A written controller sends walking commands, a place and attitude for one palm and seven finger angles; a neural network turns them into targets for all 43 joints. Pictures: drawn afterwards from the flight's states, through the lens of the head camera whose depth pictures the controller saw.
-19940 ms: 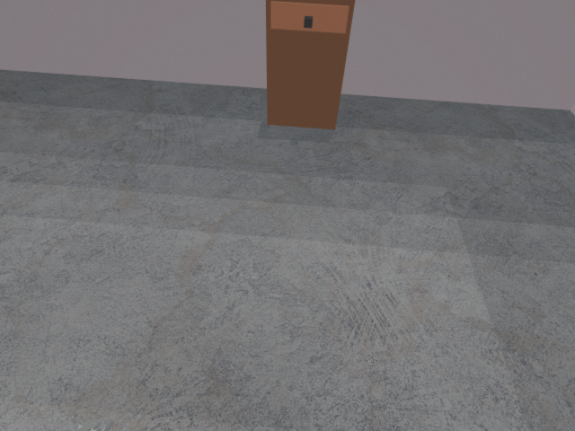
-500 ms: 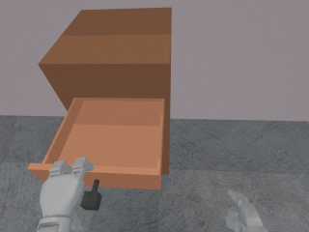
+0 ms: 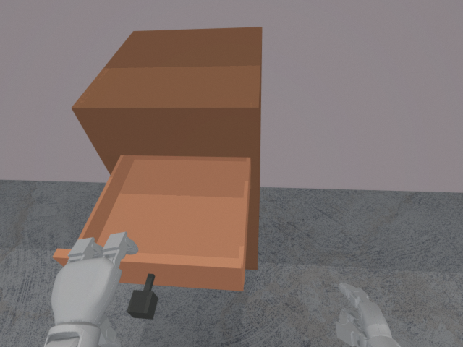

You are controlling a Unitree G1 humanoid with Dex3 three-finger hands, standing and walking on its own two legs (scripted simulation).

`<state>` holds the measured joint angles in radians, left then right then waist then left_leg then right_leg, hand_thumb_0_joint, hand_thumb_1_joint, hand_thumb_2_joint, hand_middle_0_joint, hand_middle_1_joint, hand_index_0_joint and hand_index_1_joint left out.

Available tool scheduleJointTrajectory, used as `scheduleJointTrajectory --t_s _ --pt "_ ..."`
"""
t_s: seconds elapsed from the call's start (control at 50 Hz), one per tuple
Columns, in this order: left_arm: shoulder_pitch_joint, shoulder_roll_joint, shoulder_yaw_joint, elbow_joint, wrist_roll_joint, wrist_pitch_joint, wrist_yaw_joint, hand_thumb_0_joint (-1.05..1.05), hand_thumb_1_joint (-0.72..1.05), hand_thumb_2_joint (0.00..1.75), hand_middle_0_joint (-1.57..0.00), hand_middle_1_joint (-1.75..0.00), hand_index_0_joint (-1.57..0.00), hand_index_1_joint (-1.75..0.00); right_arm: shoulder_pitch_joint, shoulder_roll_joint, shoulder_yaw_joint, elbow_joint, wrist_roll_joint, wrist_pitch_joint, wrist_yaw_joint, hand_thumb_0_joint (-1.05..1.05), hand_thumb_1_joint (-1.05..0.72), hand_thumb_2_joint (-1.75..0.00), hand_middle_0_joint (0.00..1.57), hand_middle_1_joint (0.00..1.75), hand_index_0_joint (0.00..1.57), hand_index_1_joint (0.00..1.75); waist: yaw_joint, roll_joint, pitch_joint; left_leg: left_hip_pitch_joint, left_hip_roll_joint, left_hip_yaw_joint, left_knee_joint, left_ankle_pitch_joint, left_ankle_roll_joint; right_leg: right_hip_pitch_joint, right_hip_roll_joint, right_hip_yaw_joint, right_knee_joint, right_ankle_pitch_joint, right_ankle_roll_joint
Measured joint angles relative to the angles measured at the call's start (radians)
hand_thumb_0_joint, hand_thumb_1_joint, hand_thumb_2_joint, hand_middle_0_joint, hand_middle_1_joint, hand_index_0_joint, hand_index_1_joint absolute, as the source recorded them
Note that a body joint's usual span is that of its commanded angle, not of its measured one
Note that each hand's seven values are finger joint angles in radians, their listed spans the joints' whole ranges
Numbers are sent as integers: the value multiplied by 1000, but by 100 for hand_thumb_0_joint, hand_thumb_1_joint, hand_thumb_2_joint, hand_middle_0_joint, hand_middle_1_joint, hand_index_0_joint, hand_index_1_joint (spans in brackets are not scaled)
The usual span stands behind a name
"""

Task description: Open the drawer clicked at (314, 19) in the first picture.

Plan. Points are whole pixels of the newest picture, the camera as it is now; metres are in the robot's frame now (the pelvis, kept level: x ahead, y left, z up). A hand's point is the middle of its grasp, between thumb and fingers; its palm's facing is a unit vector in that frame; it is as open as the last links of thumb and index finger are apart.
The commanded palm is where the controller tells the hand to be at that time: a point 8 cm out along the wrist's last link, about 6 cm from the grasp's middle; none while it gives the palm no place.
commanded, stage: lift the hand off the handle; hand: left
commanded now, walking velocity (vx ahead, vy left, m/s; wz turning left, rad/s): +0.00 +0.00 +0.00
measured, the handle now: (146, 294) +0.23 +0.22 -0.10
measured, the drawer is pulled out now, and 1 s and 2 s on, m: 0.30 0.30 0.30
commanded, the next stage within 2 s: draw the hand back to the body in 0.30 s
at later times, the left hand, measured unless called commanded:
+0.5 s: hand (108, 290) +0.19 +0.22 +0.05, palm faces +0.05 -0.13 -0.99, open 13.8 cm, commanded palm +0.16 +0.22 +0.11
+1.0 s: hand (69, 285) +0.17 +0.25 +0.10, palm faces +0.06 -0.09 -0.99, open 13.8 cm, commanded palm +0.15 +0.25 +0.15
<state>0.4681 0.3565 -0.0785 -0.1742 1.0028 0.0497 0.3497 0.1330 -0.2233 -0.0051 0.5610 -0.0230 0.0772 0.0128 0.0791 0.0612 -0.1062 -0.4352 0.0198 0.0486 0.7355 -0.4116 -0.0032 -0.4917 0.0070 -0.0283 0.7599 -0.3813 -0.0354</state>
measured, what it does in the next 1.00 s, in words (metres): stands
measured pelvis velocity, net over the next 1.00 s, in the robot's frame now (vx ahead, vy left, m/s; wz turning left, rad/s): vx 0.00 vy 0.01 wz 0.01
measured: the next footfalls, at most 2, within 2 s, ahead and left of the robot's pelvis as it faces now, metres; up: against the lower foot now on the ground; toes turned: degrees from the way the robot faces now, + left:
none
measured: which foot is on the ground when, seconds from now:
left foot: down 0.00-1.00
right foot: down 0.00-1.00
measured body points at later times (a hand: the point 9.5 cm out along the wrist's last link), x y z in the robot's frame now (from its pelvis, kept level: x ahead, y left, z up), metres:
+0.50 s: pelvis +0.00 +0.00 +0.01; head +0.00 -0.04 +0.46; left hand +0.18 +0.22 +0.11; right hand +0.21 -0.20 -0.09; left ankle -0.02 +0.12 -0.71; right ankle +0.00 -0.10 -0.71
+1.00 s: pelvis +0.00 +0.01 +0.02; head +0.00 -0.03 +0.46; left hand +0.17 +0.25 +0.15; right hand +0.22 -0.20 -0.07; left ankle -0.02 +0.12 -0.71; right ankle +0.00 -0.10 -0.71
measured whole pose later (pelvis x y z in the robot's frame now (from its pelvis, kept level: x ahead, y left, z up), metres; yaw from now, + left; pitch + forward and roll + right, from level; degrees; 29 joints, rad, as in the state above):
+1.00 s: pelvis +0.00 +0.01 +0.02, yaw +0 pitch +2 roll +0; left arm 0.53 0.46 0.04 -0.35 0.91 0.00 0.20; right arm 0.13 -0.24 0.01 0.54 0.00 0.08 0.00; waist 0.11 0.09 -0.06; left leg -0.30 0.02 0.04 0.60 -0.35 0.00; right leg -0.34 0.01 -0.04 0.60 -0.31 -0.03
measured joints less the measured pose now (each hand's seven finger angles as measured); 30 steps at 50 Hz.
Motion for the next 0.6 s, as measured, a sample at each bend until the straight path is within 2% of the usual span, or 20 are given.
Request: scheduleJointTrajectory --t_s 0.18,0.36,0.44,0.6 --pt "8 12 -5 -51 6 -36 -19 0 -49 30 -32 -120 -32 -120 0 -11 -10 -6 -6 -1 4 1 -90 -89 20 30 20 30 13 5 10 14 -5 -5 -9 9 2 17 -4 -5 -10 7 1" --pt "-27 1 -9 -38 -10 -2 -51 0 -49 30 -32 -120 -32 -120 -1 3 4 -1 7 3 4 1 -90 -89 20 30 20 30 10 12 13 42 -5 -2 -41 25 2 43 -4 -1 -38 22 2" --pt "-27 4 -15 -34 -6 -11 -66 0 -49 30 -32 -120 -32 -120 3 5 9 -3 4 1 4 1 -90 -89 20 30 20 30 11 9 18 51 -4 -1 -53 32 1 50 -2 -1 -50 29 0" --pt "38 32 27 -106 -17 -36 -51 0 -49 30 -32 -120 -32 -120 10 -3 0 -4 5 4 8 1 -90 -89 20 30 20 30 14 15 18 67 1 1 -65 34 0 68 3 2 -67 36 0"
